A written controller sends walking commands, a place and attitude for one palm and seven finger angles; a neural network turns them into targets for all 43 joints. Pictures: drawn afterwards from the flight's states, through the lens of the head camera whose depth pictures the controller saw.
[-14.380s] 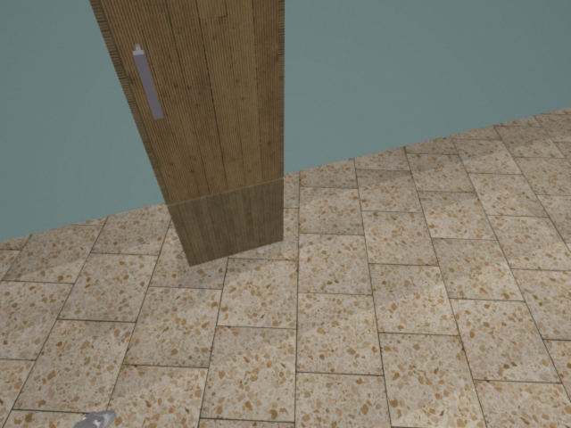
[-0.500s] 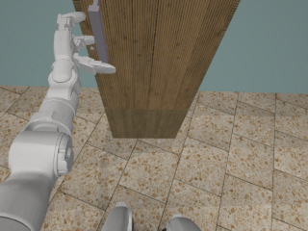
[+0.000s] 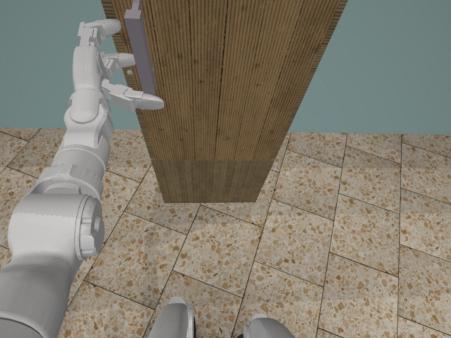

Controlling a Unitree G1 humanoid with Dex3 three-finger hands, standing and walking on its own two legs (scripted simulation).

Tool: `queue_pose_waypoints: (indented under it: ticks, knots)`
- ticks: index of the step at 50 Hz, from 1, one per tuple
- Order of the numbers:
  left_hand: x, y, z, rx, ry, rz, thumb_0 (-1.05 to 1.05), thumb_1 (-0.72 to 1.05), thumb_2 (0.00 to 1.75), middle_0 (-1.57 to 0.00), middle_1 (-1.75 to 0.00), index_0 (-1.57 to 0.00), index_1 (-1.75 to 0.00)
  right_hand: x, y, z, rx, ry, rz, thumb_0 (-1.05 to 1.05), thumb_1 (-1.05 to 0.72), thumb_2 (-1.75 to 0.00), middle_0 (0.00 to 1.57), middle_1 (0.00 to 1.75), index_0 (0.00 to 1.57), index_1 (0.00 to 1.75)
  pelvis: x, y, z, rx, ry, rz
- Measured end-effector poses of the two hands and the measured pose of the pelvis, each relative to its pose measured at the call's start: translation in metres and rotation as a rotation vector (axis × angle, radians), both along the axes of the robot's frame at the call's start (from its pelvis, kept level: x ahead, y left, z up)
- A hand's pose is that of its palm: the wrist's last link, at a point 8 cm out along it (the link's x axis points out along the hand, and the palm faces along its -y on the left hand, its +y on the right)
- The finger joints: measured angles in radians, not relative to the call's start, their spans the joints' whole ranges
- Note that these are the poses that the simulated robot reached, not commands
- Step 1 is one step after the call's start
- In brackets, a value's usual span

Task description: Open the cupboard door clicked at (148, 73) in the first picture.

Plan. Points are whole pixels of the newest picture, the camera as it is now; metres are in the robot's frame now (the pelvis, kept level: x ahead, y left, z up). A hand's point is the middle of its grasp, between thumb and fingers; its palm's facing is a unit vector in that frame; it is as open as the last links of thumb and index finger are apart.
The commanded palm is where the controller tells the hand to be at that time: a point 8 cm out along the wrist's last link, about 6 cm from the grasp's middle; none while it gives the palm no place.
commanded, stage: move the hooked fingers beside the handle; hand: left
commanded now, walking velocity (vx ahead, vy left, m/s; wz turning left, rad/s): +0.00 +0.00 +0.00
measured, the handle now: (143, 50) +0.59 +0.13 +0.12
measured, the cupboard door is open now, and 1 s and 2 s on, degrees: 0 0 0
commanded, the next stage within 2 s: none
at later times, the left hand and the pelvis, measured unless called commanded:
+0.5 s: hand (123, 70) +0.54 +0.16 +0.12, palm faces +0.07 -1.00 -0.02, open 14.8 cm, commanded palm +0.52 +0.17 +0.12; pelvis +0.01 -0.01 +0.00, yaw -1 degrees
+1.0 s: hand (126, 72) +0.53 +0.16 +0.12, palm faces +0.00 -1.00 +0.00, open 14.3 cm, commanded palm +0.51 +0.21 +0.12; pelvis +0.02 -0.01 +0.01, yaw -3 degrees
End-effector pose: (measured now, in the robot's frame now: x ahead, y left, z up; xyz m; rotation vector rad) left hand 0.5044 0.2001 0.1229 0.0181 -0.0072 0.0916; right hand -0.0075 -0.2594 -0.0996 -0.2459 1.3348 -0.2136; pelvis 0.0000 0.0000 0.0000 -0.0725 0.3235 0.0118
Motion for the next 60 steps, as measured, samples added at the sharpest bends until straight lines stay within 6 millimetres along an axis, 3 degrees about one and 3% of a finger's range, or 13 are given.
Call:
queue_pose_waypoints:
  ticks: [40,54,60]
  knots:
    - [0.010,0.017,0.001,-0.022,0.016,-0.049,-0.01,-0.50,0.30,-0.30,-1.20,-0.18,-1.21,0.004,-0.010,0.006,-0.008,0.011,-0.079,0.00,-0.91,-0.90,0.20,0.30,0.20,0.30,0.016,-0.008,0.007,0.010,0.001,-0.040]
    - [0.009,0.005,-0.001,-0.026,0.013,-0.090,-0.01,-0.50,0.30,-0.30,-1.20,-0.27,-1.20,0.016,-0.010,0.007,-0.008,-0.030,-0.119,0.00,-0.91,-0.90,0.20,0.30,0.20,0.30,0.023,-0.009,0.010,0.020,-0.018,-0.068]
    - [0.008,0.014,-0.001,-0.017,0.037,-0.073,-0.01,-0.50,0.30,-0.30,-1.20,-0.29,-1.20,0.016,-0.011,0.008,-0.007,-0.039,-0.137,0.00,-0.91,-0.90,0.20,0.30,0.20,0.30,0.024,-0.010,0.012,0.025,-0.026,-0.078]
